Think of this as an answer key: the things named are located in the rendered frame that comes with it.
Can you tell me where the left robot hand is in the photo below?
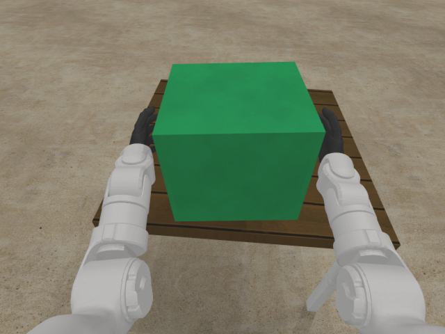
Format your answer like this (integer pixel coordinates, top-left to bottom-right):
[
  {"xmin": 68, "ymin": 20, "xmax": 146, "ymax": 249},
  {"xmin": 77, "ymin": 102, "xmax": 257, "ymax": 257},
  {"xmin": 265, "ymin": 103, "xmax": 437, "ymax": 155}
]
[{"xmin": 129, "ymin": 106, "xmax": 158, "ymax": 153}]

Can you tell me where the robot right forearm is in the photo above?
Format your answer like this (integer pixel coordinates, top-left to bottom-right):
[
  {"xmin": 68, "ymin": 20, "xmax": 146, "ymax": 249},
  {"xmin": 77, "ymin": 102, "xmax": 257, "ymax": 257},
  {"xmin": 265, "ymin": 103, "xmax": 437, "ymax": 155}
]
[{"xmin": 316, "ymin": 152, "xmax": 426, "ymax": 318}]

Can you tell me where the table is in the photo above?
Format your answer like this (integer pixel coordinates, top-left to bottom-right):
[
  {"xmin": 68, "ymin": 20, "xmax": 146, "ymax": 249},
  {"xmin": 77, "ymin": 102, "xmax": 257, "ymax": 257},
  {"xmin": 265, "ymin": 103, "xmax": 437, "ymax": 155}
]
[{"xmin": 92, "ymin": 79, "xmax": 401, "ymax": 312}]

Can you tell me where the robot left forearm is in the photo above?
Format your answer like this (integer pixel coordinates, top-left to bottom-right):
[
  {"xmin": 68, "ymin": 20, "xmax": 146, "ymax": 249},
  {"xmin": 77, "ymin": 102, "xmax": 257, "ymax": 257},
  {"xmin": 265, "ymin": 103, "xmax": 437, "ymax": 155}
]
[{"xmin": 71, "ymin": 143, "xmax": 156, "ymax": 310}]

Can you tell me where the carton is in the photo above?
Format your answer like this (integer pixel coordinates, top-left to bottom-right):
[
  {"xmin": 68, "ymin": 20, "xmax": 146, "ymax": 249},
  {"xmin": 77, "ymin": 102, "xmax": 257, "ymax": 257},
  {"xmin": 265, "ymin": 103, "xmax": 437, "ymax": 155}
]
[{"xmin": 152, "ymin": 62, "xmax": 326, "ymax": 221}]

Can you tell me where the right robot hand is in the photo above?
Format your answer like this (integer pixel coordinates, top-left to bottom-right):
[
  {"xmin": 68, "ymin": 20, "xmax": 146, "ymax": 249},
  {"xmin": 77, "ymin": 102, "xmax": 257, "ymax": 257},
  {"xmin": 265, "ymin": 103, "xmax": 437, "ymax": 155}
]
[{"xmin": 317, "ymin": 107, "xmax": 344, "ymax": 164}]

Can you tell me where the robot right upper arm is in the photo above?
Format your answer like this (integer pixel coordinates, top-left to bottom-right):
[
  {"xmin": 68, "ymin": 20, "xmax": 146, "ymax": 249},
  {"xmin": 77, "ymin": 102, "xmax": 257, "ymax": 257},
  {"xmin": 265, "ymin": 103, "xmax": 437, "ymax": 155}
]
[{"xmin": 335, "ymin": 262, "xmax": 445, "ymax": 334}]

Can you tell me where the robot left upper arm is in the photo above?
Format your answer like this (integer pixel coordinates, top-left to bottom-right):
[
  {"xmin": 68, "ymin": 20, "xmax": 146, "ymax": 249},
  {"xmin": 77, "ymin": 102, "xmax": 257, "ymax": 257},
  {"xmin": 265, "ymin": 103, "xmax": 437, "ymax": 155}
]
[{"xmin": 27, "ymin": 257, "xmax": 153, "ymax": 334}]

